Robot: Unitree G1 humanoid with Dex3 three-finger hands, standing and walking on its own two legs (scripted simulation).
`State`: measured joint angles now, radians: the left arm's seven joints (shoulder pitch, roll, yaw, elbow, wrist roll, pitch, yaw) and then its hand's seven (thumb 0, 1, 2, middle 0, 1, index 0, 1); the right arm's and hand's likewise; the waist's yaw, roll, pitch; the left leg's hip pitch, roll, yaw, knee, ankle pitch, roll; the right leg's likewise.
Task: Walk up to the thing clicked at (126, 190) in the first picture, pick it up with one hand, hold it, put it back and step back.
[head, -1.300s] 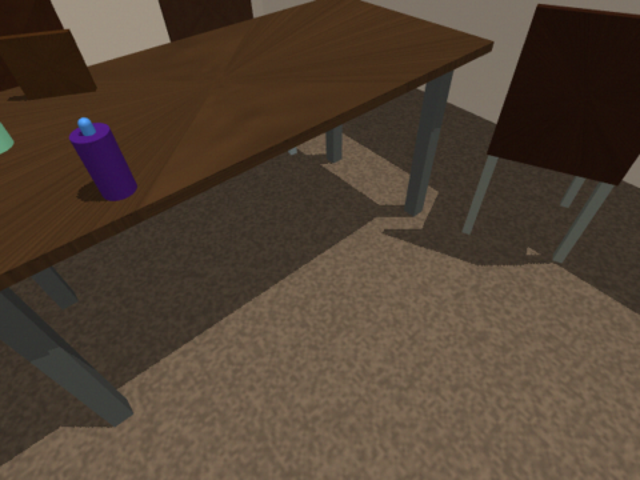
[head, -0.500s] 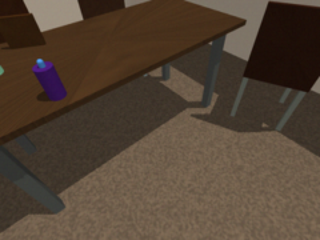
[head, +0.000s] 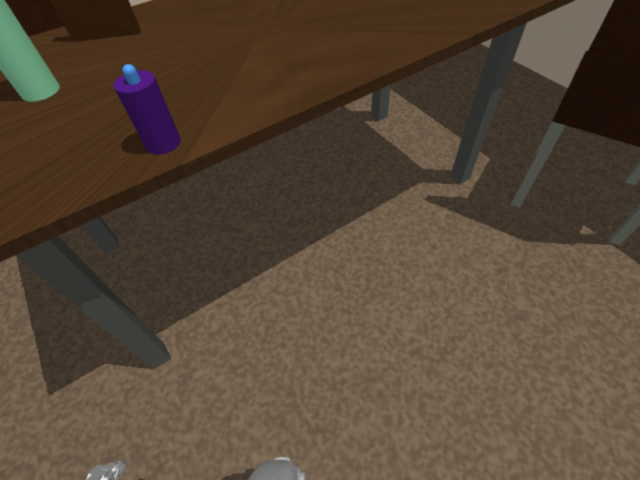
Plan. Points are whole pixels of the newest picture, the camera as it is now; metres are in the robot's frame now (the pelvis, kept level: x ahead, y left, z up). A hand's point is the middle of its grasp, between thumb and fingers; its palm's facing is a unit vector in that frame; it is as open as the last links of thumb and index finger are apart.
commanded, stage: walk up
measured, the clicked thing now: (146, 107) +0.72 +0.32 +0.06
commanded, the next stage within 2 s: none
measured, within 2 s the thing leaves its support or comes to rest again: neither
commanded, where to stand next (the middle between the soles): +0.06 +0.22 m, yaw +30 degrees
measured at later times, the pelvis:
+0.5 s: pelvis +0.01 +0.12 -0.03, yaw +18 degrees
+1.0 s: pelvis +0.00 +0.24 -0.02, yaw +30 degrees
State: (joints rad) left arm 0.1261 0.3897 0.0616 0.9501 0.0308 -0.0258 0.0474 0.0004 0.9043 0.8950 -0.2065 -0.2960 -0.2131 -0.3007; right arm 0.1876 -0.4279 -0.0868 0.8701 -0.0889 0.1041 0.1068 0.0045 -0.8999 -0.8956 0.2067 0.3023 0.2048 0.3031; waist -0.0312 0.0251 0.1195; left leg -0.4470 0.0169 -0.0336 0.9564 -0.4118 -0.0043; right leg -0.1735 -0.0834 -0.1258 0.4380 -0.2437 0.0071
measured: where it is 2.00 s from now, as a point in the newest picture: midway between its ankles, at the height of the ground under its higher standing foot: outside the picture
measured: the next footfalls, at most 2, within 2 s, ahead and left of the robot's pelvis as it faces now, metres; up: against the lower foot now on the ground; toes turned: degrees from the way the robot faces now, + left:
left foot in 0.18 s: +0.07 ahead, +0.25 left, +0.00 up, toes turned +8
right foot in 0.44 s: +0.12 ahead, +0.05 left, +0.00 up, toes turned +12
